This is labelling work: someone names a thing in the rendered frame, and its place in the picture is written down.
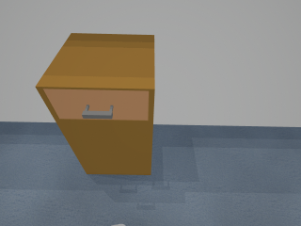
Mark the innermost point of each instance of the drawer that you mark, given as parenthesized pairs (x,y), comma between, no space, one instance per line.
(128,105)

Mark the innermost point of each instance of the handle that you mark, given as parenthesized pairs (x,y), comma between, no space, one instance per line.
(90,114)

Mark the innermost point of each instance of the cabinet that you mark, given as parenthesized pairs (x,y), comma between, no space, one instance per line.
(94,61)

